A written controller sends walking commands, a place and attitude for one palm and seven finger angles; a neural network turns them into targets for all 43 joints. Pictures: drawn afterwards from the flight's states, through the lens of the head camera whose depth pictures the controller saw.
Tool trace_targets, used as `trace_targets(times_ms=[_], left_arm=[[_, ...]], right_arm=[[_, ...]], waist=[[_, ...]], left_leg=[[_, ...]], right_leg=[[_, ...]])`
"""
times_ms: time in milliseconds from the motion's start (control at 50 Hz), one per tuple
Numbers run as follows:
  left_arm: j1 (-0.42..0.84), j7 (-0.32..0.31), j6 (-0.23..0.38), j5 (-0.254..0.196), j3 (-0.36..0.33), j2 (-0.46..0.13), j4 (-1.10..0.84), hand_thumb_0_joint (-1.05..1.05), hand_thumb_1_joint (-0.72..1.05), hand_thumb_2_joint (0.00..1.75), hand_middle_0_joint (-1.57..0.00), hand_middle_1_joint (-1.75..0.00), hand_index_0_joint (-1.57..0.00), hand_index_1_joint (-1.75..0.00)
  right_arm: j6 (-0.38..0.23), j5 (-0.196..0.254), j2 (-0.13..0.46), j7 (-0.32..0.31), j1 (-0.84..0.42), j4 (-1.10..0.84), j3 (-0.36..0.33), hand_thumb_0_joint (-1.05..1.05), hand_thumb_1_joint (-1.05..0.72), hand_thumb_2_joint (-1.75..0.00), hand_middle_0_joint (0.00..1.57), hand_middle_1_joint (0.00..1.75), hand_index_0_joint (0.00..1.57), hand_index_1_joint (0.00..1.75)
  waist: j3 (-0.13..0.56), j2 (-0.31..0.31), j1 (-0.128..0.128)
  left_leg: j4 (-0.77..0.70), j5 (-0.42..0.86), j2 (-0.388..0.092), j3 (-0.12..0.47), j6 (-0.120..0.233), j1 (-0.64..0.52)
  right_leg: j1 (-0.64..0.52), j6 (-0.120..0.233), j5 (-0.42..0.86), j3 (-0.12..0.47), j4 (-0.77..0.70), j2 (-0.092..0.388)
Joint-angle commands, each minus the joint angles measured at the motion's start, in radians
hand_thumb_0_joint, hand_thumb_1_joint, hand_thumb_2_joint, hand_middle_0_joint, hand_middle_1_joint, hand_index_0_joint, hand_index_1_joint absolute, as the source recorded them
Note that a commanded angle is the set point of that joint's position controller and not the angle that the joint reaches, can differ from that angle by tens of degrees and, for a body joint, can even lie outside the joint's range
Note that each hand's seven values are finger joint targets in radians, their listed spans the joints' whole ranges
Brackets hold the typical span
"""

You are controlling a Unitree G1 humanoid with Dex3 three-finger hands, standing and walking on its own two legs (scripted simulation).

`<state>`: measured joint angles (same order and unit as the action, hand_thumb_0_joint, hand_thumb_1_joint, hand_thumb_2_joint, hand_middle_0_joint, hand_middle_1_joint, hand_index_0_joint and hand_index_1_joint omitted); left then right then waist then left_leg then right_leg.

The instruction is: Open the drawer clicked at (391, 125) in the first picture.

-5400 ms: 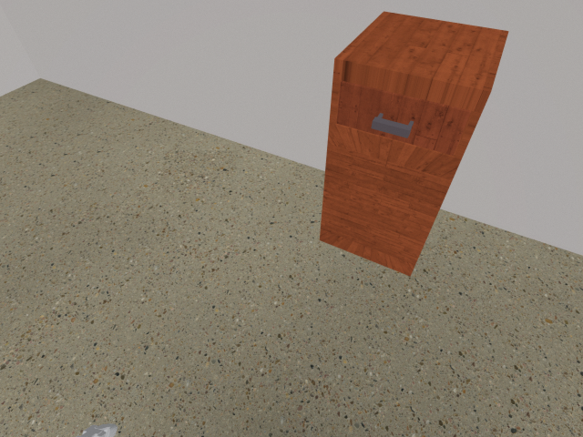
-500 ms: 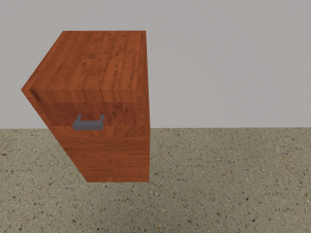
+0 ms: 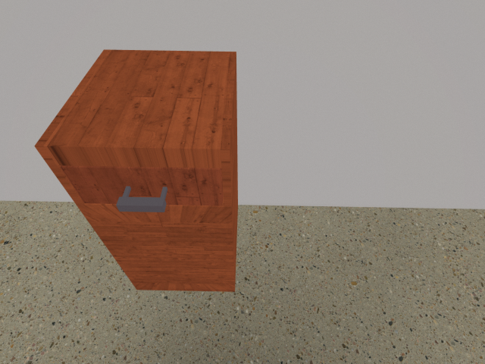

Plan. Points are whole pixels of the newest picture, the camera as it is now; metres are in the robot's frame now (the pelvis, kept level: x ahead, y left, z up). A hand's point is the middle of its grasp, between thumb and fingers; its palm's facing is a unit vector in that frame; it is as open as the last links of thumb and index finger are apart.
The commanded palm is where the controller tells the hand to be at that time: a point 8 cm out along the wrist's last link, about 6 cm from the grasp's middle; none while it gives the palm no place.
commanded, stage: come to a stop and stand still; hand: left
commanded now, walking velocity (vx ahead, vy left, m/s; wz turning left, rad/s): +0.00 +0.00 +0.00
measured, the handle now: (144, 197) +0.48 +0.27 -0.09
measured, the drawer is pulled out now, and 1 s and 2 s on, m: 0.00 0.00 0.00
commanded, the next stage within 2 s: look again from close up in 0.02 s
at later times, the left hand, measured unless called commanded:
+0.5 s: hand out of the picture +0.01 +0.22 -0.18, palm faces +0.00 -0.98 -0.22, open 7.3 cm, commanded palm none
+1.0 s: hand (101, 333) +0.17 +0.25 -0.05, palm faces -0.02 -0.35 -0.93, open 7.8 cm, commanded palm +0.10 +0.26 -0.04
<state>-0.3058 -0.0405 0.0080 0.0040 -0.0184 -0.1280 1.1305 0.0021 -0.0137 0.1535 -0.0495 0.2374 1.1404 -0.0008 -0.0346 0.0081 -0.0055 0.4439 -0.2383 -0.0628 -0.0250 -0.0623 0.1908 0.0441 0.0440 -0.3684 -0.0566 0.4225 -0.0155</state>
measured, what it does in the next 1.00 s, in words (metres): shifts its weight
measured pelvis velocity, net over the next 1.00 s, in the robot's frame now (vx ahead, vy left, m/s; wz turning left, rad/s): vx -0.05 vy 0.02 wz -0.04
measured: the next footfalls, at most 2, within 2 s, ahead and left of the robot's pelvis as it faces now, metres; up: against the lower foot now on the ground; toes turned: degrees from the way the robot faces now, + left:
none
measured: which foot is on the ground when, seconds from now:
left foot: down 0.00-1.00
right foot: down 0.00-1.00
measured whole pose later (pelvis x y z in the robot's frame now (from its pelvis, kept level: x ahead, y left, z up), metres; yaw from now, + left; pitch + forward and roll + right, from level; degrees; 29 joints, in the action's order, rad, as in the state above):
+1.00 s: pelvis -0.05 +0.02 -0.03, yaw -3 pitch +9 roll +1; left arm -0.36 -0.38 -0.04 0.76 0.04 -0.31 0.10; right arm -0.10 -0.04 0.24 -0.05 0.17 0.69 -0.04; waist 0.13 -0.04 -0.01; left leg 0.74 -0.29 -0.03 -0.08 0.00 0.61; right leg 0.50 0.02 -0.47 -0.01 0.81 0.01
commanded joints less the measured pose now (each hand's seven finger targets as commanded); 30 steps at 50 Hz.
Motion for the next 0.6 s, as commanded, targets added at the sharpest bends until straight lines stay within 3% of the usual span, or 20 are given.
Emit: trace_targets(times_ms=[0,80,100,120,140,160,180,200,220,260,280,320,360,380,440,520,580], left_arm=[[-0.094,-0.006,0.004,0.005,-0.012,-0.097,-0.015,0.00,0.90,0.90,-0.20,-0.30,-0.20,-0.30],[-0.087,-0.006,0.004,0.004,-0.011,-0.103,-0.017,0.00,0.90,0.90,-0.20,-0.30,-0.20,-0.30],[-0.165,-0.044,0.051,0.027,-0.009,-0.134,-0.009,0.00,0.90,0.90,-0.20,-0.30,-0.20,-0.30],[-0.126,-0.038,0.060,0.029,-0.020,-0.179,-0.061,0.00,0.90,0.90,-0.20,-0.30,-0.20,-0.30],[-0.096,-0.034,0.063,0.028,-0.008,-0.159,-0.078,0.00,0.90,0.90,-0.20,-0.30,-0.20,-0.30],[-0.074,-0.032,0.065,0.025,-0.009,-0.168,-0.103,0.00,0.90,0.90,-0.20,-0.30,-0.20,-0.30],[-0.046,-0.030,0.064,0.016,-0.012,-0.179,-0.125,0.00,0.90,0.90,-0.20,-0.30,-0.20,-0.30],[-0.057,-0.028,0.060,0.007,-0.011,-0.167,-0.138,0.00,0.90,0.90,-0.20,-0.30,-0.20,-0.30],[-0.075,-0.029,0.049,0.002,-0.009,-0.147,-0.142,0.00,0.90,0.90,-0.20,-0.30,-0.20,-0.30],[-0.088,-0.027,0.023,0.008,0.000,-0.108,-0.144,0.00,0.90,0.90,-0.20,-0.30,-0.20,-0.30],[-0.096,-0.023,0.015,0.008,0.003,-0.104,-0.137,0.00,0.90,0.90,-0.20,-0.30,-0.20,-0.30],[-0.103,-0.016,0.007,0.011,0.006,-0.123,-0.128,0.00,0.90,0.90,-0.20,-0.30,-0.20,-0.30],[-0.065,-0.011,0.007,0.010,0.007,-0.137,-0.136,0.00,0.90,0.90,-0.20,-0.30,-0.20,-0.30],[-0.044,-0.010,0.005,0.011,0.009,-0.138,-0.140,0.00,0.90,0.90,-0.20,-0.30,-0.20,-0.30],[-0.058,-0.004,-0.004,0.010,0.009,-0.143,-0.139,0.00,0.90,0.90,-0.20,-0.30,-0.20,-0.30],[-0.071,0.002,-0.001,0.012,0.011,-0.146,-0.126,0.00,0.90,0.90,-0.20,-0.30,-0.20,-0.30],[-0.078,0.004,0.003,0.010,0.013,-0.143,-0.111,0.00,0.90,0.90,-0.20,-0.30,-0.20,-0.30]], right_arm=[[-0.009,0.003,0.076,-0.002,0.066,-0.019,-0.012,0.00,-0.90,-0.90,0.20,0.30,0.20,0.30],[-0.009,0.003,0.082,-0.001,0.060,-0.019,-0.011,0.00,-0.90,-0.90,0.20,0.30,0.20,0.30],[-0.027,0.011,0.114,0.017,-0.054,-0.106,-0.021,0.00,-0.90,-0.90,0.20,0.30,0.20,0.30],[-0.021,0.006,0.049,0.027,-0.011,-0.153,-0.015,0.00,-0.90,-0.90,0.20,0.30,0.20,0.30],[-0.022,0.005,0.048,0.025,0.024,-0.155,-0.020,0.00,-0.90,-0.90,0.20,0.30,0.20,0.30],[-0.026,0.007,0.052,0.028,0.062,-0.154,-0.019,0.00,-0.90,-0.90,0.20,0.30,0.20,0.30],[-0.028,0.002,0.065,0.029,0.114,-0.142,-0.019,0.00,-0.90,-0.90,0.20,0.30,0.20,0.30],[-0.035,-0.003,0.084,0.027,0.144,-0.136,-0.020,0.00,-0.90,-0.90,0.20,0.30,0.20,0.30],[-0.038,-0.004,0.116,0.021,0.146,-0.138,-0.024,0.00,-0.90,-0.90,0.20,0.30,0.20,0.30],[-0.030,0.000,0.132,0.012,0.110,-0.145,-0.022,0.00,-0.90,-0.90,0.20,0.30,0.20,0.30],[-0.025,0.000,0.124,0.010,0.080,-0.148,-0.016,0.00,-0.90,-0.90,0.20,0.30,0.20,0.30],[-0.019,0.002,0.107,0.017,0.048,-0.164,-0.010,0.00,-0.90,-0.90,0.20,0.30,0.20,0.30],[-0.015,0.001,0.104,0.023,0.054,-0.159,-0.011,0.00,-0.90,-0.90,0.20,0.30,0.20,0.30],[-0.015,-0.001,0.102,0.025,0.068,-0.148,-0.011,0.00,-0.90,-0.90,0.20,0.30,0.20,0.30],[-0.016,-0.002,0.124,0.028,0.062,-0.142,-0.012,0.00,-0.90,-0.90,0.20,0.30,0.20,0.30],[-0.019,-0.002,0.131,0.030,0.070,-0.134,-0.010,0.00,-0.90,-0.90,0.20,0.30,0.20,0.30],[-0.023,0.000,0.124,0.029,0.082,-0.116,-0.007,0.00,-0.90,-0.90,0.20,0.30,0.20,0.30]], waist=[[-0.008,0.001,0.002],[-0.018,0.008,0.000],[-0.084,0.060,-0.039],[-0.052,0.114,0.010],[0.002,0.108,0.031],[0.070,0.121,0.046],[0.144,0.064,0.062],[0.180,0.044,0.059],[0.174,-0.008,0.041],[0.049,-0.129,0.013],[-0.015,-0.163,-0.004],[-0.075,-0.042,-0.010],[-0.072,0.047,0.011],[-0.077,0.018,0.016],[-0.089,-0.059,0.001],[-0.055,-0.050,-0.004],[-0.043,-0.041,-0.003]], left_leg=[[-0.010,0.359,-0.047,0.022,0.069,-0.087],[-0.017,0.354,-0.045,0.026,0.069,-0.086],[0.260,0.255,-0.023,-0.037,0.049,0.058],[0.288,-0.108,0.022,-0.001,0.074,0.181],[0.268,-0.147,0.013,-0.008,0.085,0.184],[0.202,-0.111,0.035,-0.029,0.086,0.156],[0.117,0.015,0.052,-0.050,0.095,0.069],[0.107,0.234,0.030,-0.018,0.111,0.003],[0.126,0.437,-0.032,0.032,0.136,-0.060],[0.095,0.528,-0.098,0.110,0.172,-0.012],[0.076,0.476,-0.096,0.114,0.176,0.040],[0.071,0.240,-0.050,0.097,0.146,0.116],[0.060,0.103,-0.021,0.060,0.116,0.088],[0.033,0.086,-0.019,0.066,0.115,0.076],[-0.048,-0.053,-0.036,0.111,0.129,0.109],[-0.086,-0.101,-0.037,0.123,0.129,0.113],[-0.089,-0.061,-0.036,0.122,0.129,0.093]], right_leg=[[0.085,-0.018,0.492,0.068,-0.073,0.125],[0.083,-0.019,0.479,0.065,-0.076,0.123],[0.161,-0.104,0.982,0.185,-0.109,0.188],[0.048,-0.060,1.176,0.169,-0.020,0.243],[0.018,0.009,1.167,0.136,0.028,0.231],[-0.035,0.035,1.152,0.104,0.078,0.199],[-0.065,0.034,1.135,0.083,0.156,0.171],[-0.036,0.018,1.016,0.075,0.209,0.142],[0.057,0.006,0.783,0.069,0.215,0.116],[0.155,-0.009,0.277,0.042,0.140,0.055],[0.160,-0.008,0.164,0.042,0.100,0.045],[0.163,0.006,0.155,0.079,0.023,0.068],[0.200,0.008,0.128,0.105,-0.008,0.092],[0.210,0.006,0.097,0.094,-0.003,0.088],[0.213,-0.003,-0.032,0.077,0.000,0.068],[0.185,-0.005,-0.019,0.074,-0.004,0.074],[0.177,-0.007,0.010,0.074,-0.012,0.080]])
